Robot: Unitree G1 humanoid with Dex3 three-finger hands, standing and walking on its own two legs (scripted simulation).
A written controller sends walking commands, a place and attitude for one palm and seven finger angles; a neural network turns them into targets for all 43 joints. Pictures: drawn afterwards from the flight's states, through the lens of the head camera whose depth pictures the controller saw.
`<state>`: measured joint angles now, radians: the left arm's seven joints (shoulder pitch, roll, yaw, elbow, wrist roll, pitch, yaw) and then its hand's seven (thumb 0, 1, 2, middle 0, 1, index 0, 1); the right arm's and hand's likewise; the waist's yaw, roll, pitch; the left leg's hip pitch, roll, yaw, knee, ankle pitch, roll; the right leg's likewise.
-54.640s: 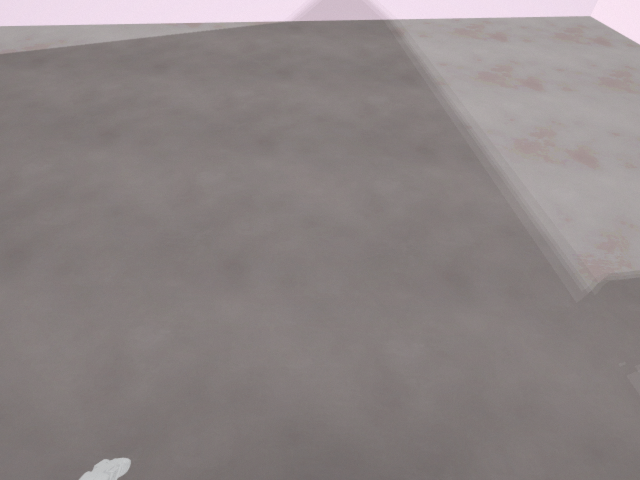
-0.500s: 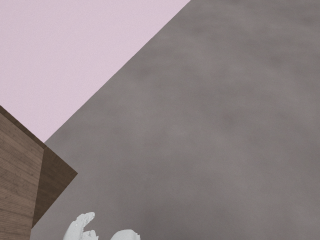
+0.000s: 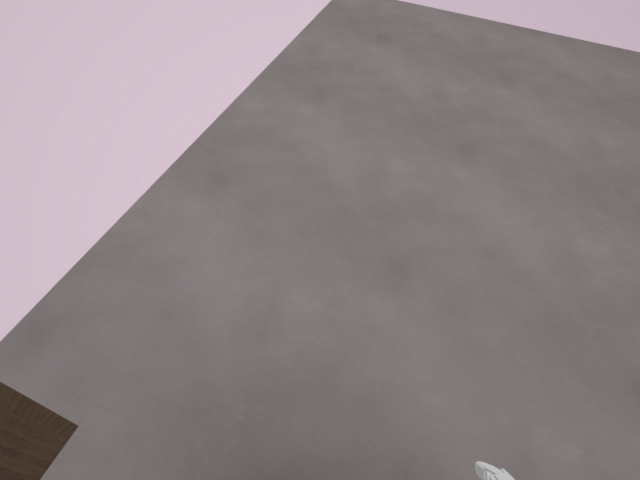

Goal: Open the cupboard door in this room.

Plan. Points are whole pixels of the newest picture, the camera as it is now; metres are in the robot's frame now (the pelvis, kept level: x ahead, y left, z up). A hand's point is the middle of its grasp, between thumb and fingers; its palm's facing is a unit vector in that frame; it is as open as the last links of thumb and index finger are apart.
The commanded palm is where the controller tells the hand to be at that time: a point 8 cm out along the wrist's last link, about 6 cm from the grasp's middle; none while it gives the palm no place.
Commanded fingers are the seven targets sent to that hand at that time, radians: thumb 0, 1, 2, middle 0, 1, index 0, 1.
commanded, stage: walk to a spot facing it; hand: left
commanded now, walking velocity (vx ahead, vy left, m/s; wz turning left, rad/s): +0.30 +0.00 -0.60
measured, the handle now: out of the picture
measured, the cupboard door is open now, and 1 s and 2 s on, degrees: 43 43 43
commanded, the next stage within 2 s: turn to face it in 0.92 s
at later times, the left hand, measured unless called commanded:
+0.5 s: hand (315, 326) +0.38 +0.04 -0.16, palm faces -0.31 -0.92 -0.24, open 7.4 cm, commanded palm none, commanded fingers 0.00 0.90 0.90 -0.20 -0.30 -0.20 -0.30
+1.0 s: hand (352, 334) +0.38 -0.03 -0.17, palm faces -0.27 -0.95 -0.18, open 7.4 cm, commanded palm none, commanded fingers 0.00 0.90 0.90 -0.20 -0.30 -0.20 -0.30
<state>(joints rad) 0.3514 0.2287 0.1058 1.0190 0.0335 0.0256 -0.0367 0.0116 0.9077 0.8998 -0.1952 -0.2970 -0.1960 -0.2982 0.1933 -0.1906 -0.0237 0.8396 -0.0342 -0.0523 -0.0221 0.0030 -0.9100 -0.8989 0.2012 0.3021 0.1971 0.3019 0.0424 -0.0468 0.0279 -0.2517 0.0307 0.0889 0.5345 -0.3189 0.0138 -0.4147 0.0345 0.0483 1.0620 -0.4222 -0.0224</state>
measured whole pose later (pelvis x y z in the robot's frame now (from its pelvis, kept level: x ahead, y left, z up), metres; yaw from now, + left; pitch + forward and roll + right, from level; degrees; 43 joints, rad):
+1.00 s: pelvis +0.45 -0.21 -0.01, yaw -24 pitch +1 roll +0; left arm 0.55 0.08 0.03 1.17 0.01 -0.06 0.04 0.01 0.91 0.90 -0.20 -0.30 -0.20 -0.30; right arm 0.12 -0.15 -0.02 0.99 -0.01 -0.03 -0.01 0.00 -0.91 -0.90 0.20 0.30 0.19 0.30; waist 0.04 0.01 0.03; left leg -0.39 -0.03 0.15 0.61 -0.19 0.10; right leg 0.05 0.17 0.00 0.59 -0.37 -0.01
